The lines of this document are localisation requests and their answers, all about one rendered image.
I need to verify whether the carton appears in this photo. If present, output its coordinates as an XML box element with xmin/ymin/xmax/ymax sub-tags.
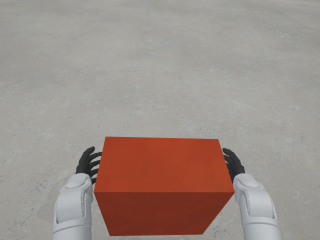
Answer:
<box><xmin>93</xmin><ymin>136</ymin><xmax>235</xmax><ymax>236</ymax></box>

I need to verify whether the left robot forearm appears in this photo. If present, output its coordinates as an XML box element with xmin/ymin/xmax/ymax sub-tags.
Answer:
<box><xmin>52</xmin><ymin>173</ymin><xmax>94</xmax><ymax>240</ymax></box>

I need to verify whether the left robot hand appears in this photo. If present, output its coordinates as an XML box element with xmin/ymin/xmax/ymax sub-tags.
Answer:
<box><xmin>75</xmin><ymin>146</ymin><xmax>102</xmax><ymax>185</ymax></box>

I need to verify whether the right robot hand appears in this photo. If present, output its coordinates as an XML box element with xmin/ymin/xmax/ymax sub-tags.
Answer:
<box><xmin>222</xmin><ymin>148</ymin><xmax>245</xmax><ymax>185</ymax></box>

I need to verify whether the right robot forearm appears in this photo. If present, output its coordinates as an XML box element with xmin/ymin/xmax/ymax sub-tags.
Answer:
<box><xmin>233</xmin><ymin>173</ymin><xmax>283</xmax><ymax>240</ymax></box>

